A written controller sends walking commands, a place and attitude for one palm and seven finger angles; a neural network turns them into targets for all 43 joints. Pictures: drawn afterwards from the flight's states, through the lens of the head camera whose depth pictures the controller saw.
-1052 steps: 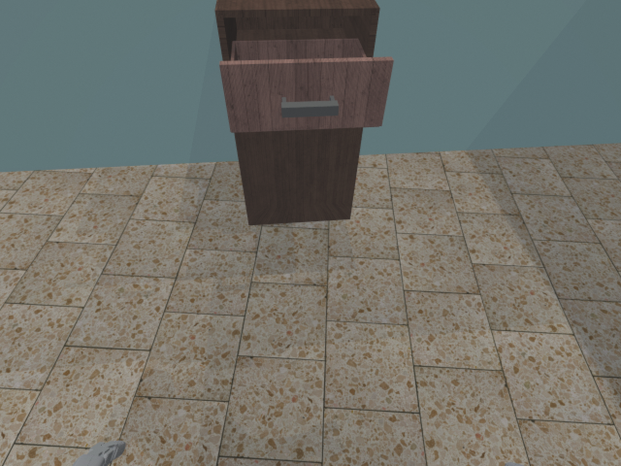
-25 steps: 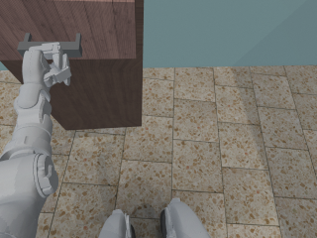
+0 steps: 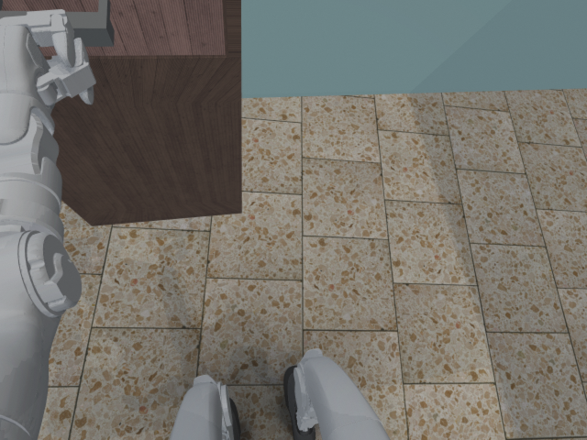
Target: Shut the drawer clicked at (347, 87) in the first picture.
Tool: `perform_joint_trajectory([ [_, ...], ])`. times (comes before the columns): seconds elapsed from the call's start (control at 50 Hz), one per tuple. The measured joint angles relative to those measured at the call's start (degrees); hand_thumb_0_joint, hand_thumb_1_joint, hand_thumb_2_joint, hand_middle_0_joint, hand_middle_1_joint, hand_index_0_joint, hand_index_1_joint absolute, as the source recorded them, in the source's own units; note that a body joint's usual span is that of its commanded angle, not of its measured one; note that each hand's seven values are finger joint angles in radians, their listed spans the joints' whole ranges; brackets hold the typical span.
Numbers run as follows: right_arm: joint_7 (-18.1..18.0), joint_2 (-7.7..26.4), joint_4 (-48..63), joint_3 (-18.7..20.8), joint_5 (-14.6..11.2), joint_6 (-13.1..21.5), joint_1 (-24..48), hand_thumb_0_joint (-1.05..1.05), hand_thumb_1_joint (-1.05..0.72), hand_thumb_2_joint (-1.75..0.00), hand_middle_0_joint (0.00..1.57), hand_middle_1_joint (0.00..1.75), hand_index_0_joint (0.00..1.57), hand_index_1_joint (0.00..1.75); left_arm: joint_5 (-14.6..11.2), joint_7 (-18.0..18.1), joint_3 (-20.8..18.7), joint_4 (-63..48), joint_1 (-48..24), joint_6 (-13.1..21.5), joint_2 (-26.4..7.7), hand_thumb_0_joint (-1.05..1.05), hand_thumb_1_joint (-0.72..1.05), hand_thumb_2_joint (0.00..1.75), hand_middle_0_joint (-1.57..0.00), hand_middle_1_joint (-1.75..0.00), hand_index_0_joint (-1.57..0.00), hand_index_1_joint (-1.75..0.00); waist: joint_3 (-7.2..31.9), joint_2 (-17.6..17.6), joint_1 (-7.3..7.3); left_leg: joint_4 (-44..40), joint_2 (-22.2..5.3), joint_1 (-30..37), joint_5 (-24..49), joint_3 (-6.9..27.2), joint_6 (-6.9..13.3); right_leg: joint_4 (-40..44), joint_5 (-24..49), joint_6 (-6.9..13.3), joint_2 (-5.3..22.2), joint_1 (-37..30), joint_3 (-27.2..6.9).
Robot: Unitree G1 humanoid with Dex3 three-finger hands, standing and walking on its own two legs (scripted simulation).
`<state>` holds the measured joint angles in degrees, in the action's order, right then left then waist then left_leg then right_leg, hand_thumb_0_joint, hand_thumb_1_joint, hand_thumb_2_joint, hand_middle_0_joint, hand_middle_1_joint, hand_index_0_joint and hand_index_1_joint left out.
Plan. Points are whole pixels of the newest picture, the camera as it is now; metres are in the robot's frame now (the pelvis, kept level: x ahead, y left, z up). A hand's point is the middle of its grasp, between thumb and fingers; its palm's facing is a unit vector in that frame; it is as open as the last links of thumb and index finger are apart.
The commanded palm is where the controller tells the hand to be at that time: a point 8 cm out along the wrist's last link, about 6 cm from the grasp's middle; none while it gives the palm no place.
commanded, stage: push the drawer shut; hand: left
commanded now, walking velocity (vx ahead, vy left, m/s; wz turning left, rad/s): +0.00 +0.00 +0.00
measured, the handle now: (49, 16) +0.65 +0.21 +0.08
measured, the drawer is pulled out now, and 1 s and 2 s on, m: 0.00 0.00 0.00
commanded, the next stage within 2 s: pull the fist back off the drawer in 0.32 s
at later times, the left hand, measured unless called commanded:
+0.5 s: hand (71, 61) +0.58 +0.18 +0.08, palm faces -0.01 -1.00 -0.05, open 3.5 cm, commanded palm +0.60 +0.19 +0.08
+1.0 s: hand (80, 65) +0.57 +0.17 +0.08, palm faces +0.01 -1.00 -0.02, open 3.4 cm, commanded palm +0.54 +0.20 +0.08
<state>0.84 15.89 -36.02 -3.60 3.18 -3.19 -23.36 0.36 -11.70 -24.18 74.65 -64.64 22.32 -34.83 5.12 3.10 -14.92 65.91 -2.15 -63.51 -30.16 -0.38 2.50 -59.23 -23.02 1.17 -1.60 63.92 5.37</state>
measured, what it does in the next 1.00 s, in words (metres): stands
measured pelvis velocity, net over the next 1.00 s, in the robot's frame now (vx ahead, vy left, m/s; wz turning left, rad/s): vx -0.01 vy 0.01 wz -0.01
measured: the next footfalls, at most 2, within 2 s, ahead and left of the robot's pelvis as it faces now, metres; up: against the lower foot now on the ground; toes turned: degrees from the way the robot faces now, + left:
none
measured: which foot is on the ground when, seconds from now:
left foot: down 0.00-1.00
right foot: down 0.00-1.00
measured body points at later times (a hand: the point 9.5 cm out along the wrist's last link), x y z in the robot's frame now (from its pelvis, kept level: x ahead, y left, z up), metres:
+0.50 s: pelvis -0.02 +0.00 -0.01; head +0.17 +0.04 +0.39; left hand +0.57 +0.23 +0.08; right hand -0.07 -0.25 -0.10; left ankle +0.00 +0.09 -0.65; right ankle +0.04 -0.11 -0.65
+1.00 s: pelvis -0.01 +0.01 +0.00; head +0.17 +0.03 +0.41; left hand +0.56 +0.22 +0.08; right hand -0.06 -0.24 -0.10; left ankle -0.01 +0.09 -0.65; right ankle +0.04 -0.11 -0.65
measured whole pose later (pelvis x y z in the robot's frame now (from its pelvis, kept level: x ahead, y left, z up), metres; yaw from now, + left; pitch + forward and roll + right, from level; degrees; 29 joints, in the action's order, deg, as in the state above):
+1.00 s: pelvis -0.01 +0.01 +0.00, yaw -1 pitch +28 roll -5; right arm 2.7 15.5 -35.3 -4.6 3.4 -2.5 -26.0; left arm 0.7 -9.3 -24.4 71.6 -64.6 19.2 -34.2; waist 5.5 3.7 -15.6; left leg 66.4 -2.2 -64.9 -29.5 -0.6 3.4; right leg -58.4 -21.5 0.4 -1.8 64.8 5.0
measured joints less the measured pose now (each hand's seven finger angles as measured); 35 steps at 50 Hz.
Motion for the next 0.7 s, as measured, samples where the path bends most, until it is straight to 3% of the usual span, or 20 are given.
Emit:
perform_joint_trajectory([
  [0.16, 0.2, -0.2, -0.7, -0.8, 0.1, -0.1, -1.0, 0.00, -0.91, -0.89, 0.20, 0.30, 0.20, 0.30, 1.0, 0.0, 1.3, 2.8, -3.4, -1.4, -1.9, 0.07, 0.68, 0.91, -1.40, -1.60, -1.40, -1.60, -0.1, 0.2, -0.46, 1.0, 0.1, -1.7, 0.2, 1.1, 0.0, -0.1, 0.2, 0.1, 0.1, 0.9, 1.1],
  [0.44, -0.7, 0.3, -1.5, -2.1, 0.2, 3.3, -0.6, 0.00, -0.91, -0.89, 0.20, 0.30, 0.20, 0.30, 1.3, 0.2, 5.1, 5.6, -9.9, -3.7, -5.7, 0.10, 0.61, 0.93, -1.40, -1.60, -1.40, -1.60, -0.2, 0.0, -2.54, 3.2, 0.4, -6.5, 1.3, 2.2, 0.2, -1.3, 1.5, 0.0, 0.4, 4.8, 2.2],
  [0.7, 0.0, 0.1, -1.1, -2.4, 0.7, 4.2, -1.9, 0.00, -0.91, -0.89, 0.20, 0.30, 0.20, 0.30, 2.8, 1.0, 4.0, 5.4, -11.6, -5.0, -5.9, 0.10, 0.61, 0.91, -1.40, -1.60, -1.40, -1.60, -0.4, 0.3, -3.03, 4.2, 0.6, -8.3, 1.6, 1.9, 0.8, -2.0, 2.1, -0.5, 0.7, 6.4, 1.9],
])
